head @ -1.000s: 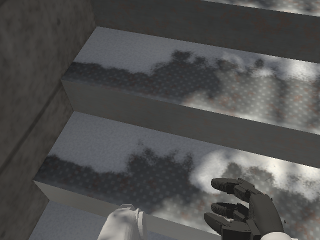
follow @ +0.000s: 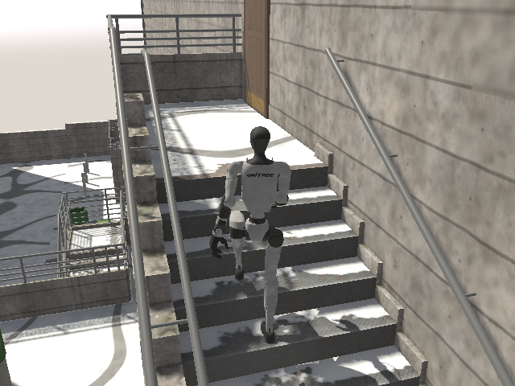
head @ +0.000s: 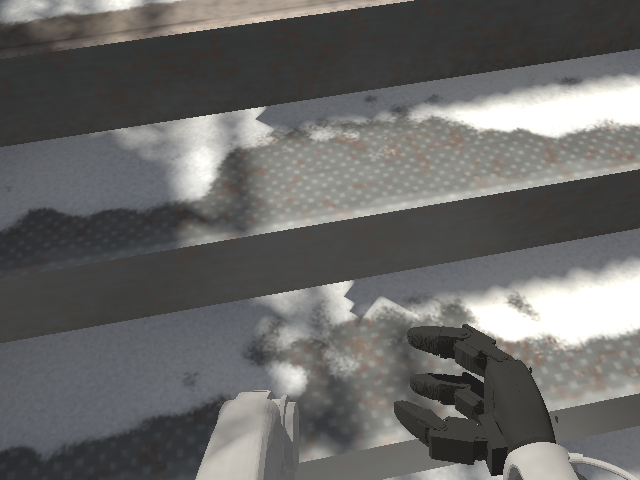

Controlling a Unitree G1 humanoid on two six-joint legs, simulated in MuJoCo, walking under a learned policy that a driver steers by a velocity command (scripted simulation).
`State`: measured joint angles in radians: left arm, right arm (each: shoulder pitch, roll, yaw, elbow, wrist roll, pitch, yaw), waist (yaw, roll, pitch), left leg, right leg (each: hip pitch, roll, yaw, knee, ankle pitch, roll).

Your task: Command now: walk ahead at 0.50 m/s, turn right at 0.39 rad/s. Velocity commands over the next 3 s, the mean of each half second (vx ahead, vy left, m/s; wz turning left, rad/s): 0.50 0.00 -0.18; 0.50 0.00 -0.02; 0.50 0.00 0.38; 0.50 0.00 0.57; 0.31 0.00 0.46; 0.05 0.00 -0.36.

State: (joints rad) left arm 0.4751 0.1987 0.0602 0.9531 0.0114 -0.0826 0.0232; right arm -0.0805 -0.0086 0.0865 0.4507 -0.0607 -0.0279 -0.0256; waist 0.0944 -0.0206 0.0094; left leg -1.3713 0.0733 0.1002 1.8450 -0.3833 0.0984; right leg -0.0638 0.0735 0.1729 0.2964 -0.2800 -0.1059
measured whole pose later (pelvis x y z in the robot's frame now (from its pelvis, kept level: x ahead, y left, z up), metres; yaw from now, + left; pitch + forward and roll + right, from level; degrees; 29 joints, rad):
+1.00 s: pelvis +0.58 -0.03 +0.33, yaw -4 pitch +2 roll +0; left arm 0.53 0.12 0.03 1.09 0.02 -0.14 -0.02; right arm 0.00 0.00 0.04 0.58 -0.02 -0.04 -0.03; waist 0.02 0.02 -0.06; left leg -1.34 -0.01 -0.06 2.18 -0.24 0.13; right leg -0.21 0.01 -0.14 0.47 -0.31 -0.06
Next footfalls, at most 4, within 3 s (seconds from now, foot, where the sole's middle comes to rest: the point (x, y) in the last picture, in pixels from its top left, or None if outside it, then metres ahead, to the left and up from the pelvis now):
0.08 left None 0.24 0.12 -0.61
0.64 right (453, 346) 0.58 -0.12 -0.44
1.18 left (360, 153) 0.85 0.05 -0.27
1.70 right None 1.22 -0.02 -0.09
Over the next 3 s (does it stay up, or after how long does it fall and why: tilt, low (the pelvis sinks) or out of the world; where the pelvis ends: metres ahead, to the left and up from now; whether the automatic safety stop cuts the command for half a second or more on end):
stays up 1.44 0.24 0.68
